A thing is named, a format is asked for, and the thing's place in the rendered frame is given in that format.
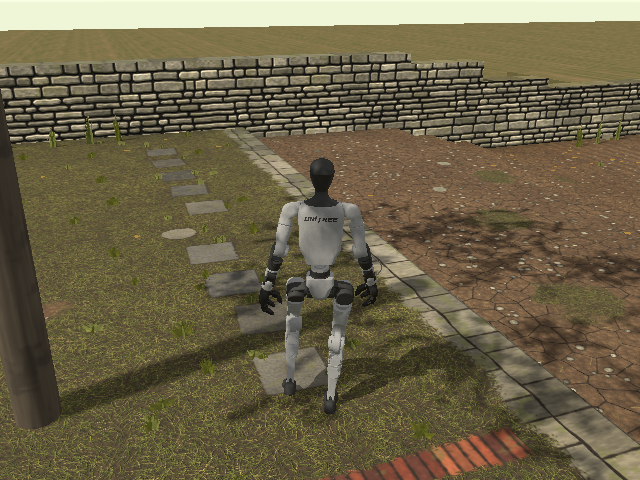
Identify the right robot foot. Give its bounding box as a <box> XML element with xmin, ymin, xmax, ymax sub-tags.
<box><xmin>323</xmin><ymin>388</ymin><xmax>338</xmax><ymax>414</ymax></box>

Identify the humanoid robot torso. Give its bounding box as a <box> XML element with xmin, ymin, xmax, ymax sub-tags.
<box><xmin>297</xmin><ymin>197</ymin><xmax>345</xmax><ymax>300</ymax></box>

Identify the left robot hand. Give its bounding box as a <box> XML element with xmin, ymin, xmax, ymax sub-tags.
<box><xmin>259</xmin><ymin>288</ymin><xmax>282</xmax><ymax>315</ymax></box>

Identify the right robot hand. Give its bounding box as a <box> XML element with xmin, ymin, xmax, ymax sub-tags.
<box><xmin>355</xmin><ymin>282</ymin><xmax>378</xmax><ymax>307</ymax></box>

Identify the right robot upper arm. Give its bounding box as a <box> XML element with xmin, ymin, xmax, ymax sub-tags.
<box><xmin>342</xmin><ymin>202</ymin><xmax>368</xmax><ymax>258</ymax></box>

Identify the right robot forearm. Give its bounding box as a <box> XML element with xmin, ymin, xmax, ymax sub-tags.
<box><xmin>358</xmin><ymin>243</ymin><xmax>377</xmax><ymax>286</ymax></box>

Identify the left robot forearm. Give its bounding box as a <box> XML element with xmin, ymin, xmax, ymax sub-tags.
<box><xmin>261</xmin><ymin>242</ymin><xmax>283</xmax><ymax>291</ymax></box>

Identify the left robot upper arm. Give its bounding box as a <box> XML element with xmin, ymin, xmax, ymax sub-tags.
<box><xmin>273</xmin><ymin>201</ymin><xmax>301</xmax><ymax>258</ymax></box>

